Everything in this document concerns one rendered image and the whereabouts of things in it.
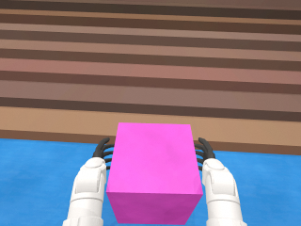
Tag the robot left hand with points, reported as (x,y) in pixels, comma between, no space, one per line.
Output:
(100,151)

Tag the carton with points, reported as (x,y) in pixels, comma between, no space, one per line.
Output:
(154,176)

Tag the robot right forearm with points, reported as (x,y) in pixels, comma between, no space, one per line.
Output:
(222,198)

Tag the robot left forearm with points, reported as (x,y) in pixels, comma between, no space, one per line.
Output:
(86,204)

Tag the robot right hand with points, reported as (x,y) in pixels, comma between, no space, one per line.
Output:
(207,151)

